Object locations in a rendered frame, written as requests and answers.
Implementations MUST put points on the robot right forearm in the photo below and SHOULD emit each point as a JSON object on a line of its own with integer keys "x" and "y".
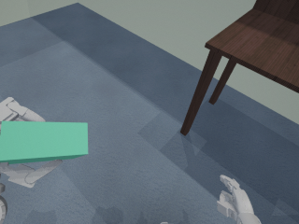
{"x": 247, "y": 218}

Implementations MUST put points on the robot left hand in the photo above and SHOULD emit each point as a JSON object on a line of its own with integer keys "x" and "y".
{"x": 10, "y": 110}

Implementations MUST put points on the robot right hand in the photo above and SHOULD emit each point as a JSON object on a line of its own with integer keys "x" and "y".
{"x": 235, "y": 204}

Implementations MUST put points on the sponge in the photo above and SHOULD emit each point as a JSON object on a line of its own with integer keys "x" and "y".
{"x": 35, "y": 141}

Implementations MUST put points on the table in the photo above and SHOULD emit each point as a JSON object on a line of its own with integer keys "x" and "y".
{"x": 265, "y": 40}

